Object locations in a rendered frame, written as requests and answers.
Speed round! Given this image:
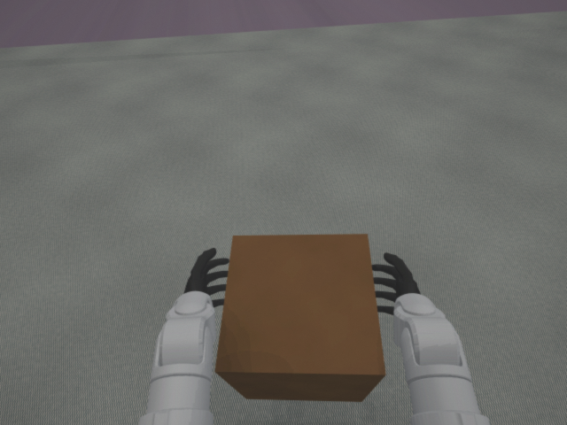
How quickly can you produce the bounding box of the right robot forearm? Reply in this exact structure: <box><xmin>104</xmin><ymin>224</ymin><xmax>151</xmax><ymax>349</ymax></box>
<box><xmin>393</xmin><ymin>293</ymin><xmax>490</xmax><ymax>425</ymax></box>

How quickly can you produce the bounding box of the left robot forearm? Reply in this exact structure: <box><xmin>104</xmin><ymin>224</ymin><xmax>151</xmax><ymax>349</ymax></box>
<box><xmin>138</xmin><ymin>291</ymin><xmax>216</xmax><ymax>425</ymax></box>

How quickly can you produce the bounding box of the carton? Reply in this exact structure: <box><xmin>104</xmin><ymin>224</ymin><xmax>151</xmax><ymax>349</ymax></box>
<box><xmin>215</xmin><ymin>234</ymin><xmax>386</xmax><ymax>402</ymax></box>

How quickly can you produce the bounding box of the robot left hand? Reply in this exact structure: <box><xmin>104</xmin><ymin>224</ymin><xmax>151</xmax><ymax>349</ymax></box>
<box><xmin>183</xmin><ymin>248</ymin><xmax>229</xmax><ymax>307</ymax></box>

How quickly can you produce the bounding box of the robot right hand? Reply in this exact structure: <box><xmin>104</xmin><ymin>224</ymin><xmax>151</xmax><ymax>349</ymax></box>
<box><xmin>372</xmin><ymin>252</ymin><xmax>421</xmax><ymax>315</ymax></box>

